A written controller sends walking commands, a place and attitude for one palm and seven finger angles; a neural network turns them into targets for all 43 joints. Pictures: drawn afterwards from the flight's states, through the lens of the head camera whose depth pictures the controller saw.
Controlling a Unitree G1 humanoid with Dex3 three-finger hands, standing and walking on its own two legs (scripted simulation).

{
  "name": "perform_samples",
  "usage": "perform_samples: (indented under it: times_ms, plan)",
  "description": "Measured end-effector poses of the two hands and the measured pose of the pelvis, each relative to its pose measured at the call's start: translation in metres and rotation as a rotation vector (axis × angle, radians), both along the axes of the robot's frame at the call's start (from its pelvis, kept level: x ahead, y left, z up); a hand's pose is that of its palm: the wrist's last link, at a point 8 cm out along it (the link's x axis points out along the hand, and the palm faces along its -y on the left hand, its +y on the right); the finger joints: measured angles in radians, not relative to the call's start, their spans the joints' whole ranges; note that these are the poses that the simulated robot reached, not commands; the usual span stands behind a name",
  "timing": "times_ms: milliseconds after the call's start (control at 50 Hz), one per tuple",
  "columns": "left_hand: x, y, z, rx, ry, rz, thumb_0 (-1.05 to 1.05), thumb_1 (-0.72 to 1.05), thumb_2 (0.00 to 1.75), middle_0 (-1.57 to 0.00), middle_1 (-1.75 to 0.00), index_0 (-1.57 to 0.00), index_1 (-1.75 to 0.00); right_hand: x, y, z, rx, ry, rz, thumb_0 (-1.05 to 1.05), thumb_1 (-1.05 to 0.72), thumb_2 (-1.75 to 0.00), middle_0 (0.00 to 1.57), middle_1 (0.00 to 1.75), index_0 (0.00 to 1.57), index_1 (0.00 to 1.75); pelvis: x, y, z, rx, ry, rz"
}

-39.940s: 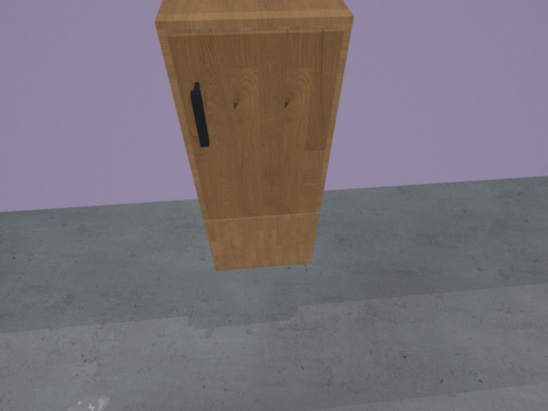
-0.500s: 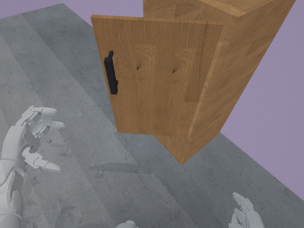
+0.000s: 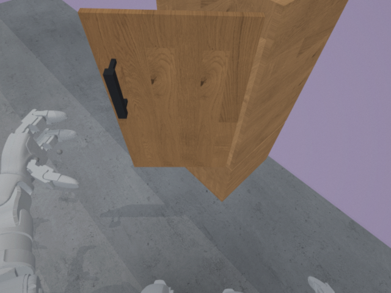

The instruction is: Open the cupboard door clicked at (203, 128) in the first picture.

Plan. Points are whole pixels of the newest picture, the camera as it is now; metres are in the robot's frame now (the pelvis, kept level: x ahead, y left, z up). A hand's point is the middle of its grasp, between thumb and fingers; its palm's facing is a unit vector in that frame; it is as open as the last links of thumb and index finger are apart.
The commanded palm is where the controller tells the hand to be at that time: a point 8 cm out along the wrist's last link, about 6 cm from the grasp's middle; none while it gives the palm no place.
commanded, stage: move the hooked fingers beside the handle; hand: left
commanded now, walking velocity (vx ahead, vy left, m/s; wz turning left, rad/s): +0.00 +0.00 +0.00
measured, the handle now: (118, 90) +0.56 +0.20 +0.07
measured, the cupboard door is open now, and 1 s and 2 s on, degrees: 47 47 47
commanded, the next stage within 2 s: slide the fingers in behind the handle in 1.80 s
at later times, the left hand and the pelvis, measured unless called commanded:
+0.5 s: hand (69, 127) +0.43 +0.28 +0.08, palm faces +0.03 -1.00 -0.01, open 14.0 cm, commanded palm +0.41 +0.32 +0.07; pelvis -0.01 +0.01 -0.01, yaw +0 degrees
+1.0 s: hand (80, 107) +0.49 +0.27 +0.07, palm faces +0.03 -1.00 +0.00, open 14.0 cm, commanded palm +0.48 +0.32 +0.07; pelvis -0.01 +0.02 -0.02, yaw -2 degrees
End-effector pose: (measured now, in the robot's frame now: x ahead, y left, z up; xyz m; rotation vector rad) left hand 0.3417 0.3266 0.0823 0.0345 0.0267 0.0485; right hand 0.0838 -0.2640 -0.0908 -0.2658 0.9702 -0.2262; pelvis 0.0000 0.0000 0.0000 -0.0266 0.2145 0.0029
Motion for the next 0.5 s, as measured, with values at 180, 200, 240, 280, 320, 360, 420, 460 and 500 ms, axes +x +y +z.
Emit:
perform_samples:
  times_ms: [180, 200, 240, 280, 320, 360, 420, 460, 500]
  plan:
    - [0.019, 0.002, -0.004, -0.010, -0.001, 0.000, -0.02, -0.50, 0.30, -0.30, -1.20, -0.30, -1.20, -0.008, -0.002, -0.004, -0.010, 0.054, -0.016, 0.01, -0.91, -0.90, 0.20, 0.30, 0.20, 0.30, 0.000, 0.001, -0.003, -0.005, 0.018, 0.002]
    - [0.022, 0.001, -0.004, -0.012, -0.004, -0.003, -0.02, -0.50, 0.30, -0.30, -1.20, -0.30, -1.20, -0.009, -0.001, -0.004, -0.011, 0.058, -0.017, 0.01, -0.91, -0.90, 0.20, 0.30, 0.20, 0.30, 0.000, 0.001, -0.003, -0.006, 0.020, 0.002]
    - [0.028, 0.000, -0.003, -0.016, -0.010, -0.009, -0.02, -0.50, 0.30, -0.30, -1.20, -0.30, -1.20, -0.009, -0.001, -0.004, -0.013, 0.063, -0.018, 0.01, -0.91, -0.90, 0.20, 0.30, 0.20, 0.30, 0.000, 0.001, -0.004, -0.007, 0.024, 0.001]
    - [0.033, 0.000, -0.003, -0.020, -0.010, -0.011, -0.02, -0.50, 0.30, -0.30, -1.20, -0.30, -1.20, -0.010, 0.000, -0.004, -0.013, 0.067, -0.021, 0.01, -0.91, -0.90, 0.20, 0.30, 0.20, 0.30, -0.001, 0.002, -0.004, -0.008, 0.028, 0.000]
    - [0.039, 0.001, -0.005, -0.026, -0.001, -0.012, -0.02, -0.50, 0.30, -0.30, -1.20, -0.30, -1.20, -0.012, 0.001, -0.005, -0.015, 0.073, -0.022, 0.01, -0.91, -0.90, 0.20, 0.30, 0.20, 0.30, -0.002, 0.003, -0.005, -0.010, 0.034, -0.001]
    - [0.045, 0.003, -0.007, -0.027, 0.012, -0.009, -0.02, -0.50, 0.30, -0.30, -1.20, -0.30, -1.20, -0.014, 0.002, -0.005, -0.017, 0.082, -0.024, 0.01, -0.91, -0.90, 0.20, 0.30, 0.20, 0.30, -0.003, 0.004, -0.007, -0.012, 0.040, -0.001]
    - [0.054, 0.004, -0.007, -0.020, 0.010, -0.009, -0.02, -0.50, 0.30, -0.30, -1.20, -0.30, -1.20, -0.020, 0.003, -0.007, -0.022, 0.104, -0.030, 0.01, -0.91, -0.90, 0.20, 0.30, 0.20, 0.30, -0.004, 0.006, -0.009, -0.015, 0.052, -0.001]
    - [0.060, 0.004, -0.006, -0.017, 0.000, -0.012, -0.02, -0.50, 0.30, -0.30, -1.20, -0.30, -1.20, -0.026, 0.003, -0.009, -0.025, 0.126, -0.034, 0.01, -0.91, -0.90, 0.20, 0.30, 0.20, 0.30, -0.005, 0.007, -0.010, -0.017, 0.059, -0.001]
    - [0.067, 0.003, -0.006, -0.024, -0.010, -0.016, -0.02, -0.50, 0.30, -0.30, -1.20, -0.30, -1.20, -0.032, 0.004, -0.010, -0.027, 0.151, -0.041, 0.01, -0.91, -0.90, 0.20, 0.30, 0.20, 0.30, -0.005, 0.009, -0.011, -0.019, 0.067, -0.003]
